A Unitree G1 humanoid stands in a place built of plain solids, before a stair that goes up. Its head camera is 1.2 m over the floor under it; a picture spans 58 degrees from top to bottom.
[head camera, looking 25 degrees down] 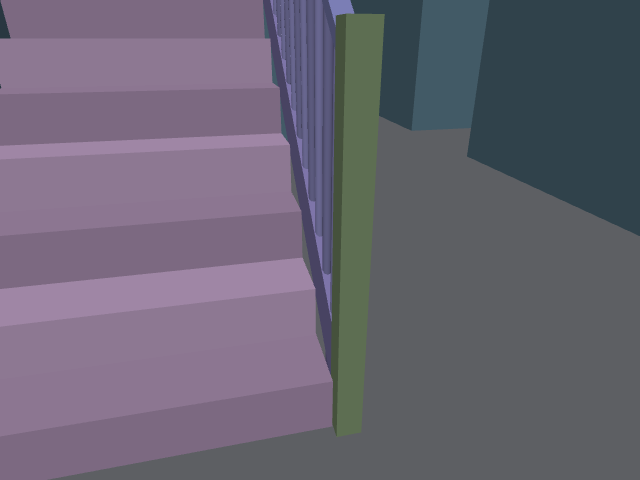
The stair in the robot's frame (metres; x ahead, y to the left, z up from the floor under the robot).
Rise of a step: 0.20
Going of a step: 0.25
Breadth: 1.20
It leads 13 degrees to the left of straight ahead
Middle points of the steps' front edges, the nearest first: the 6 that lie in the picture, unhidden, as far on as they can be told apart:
0.94 0.54 0.20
1.18 0.60 0.40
1.42 0.65 0.60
1.66 0.71 0.80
1.90 0.76 1.00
2.14 0.82 1.20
